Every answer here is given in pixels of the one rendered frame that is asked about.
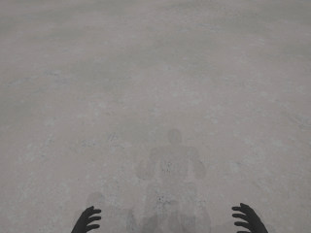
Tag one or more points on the robot left hand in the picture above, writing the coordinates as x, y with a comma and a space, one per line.
82, 226

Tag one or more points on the robot right hand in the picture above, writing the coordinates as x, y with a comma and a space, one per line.
255, 225

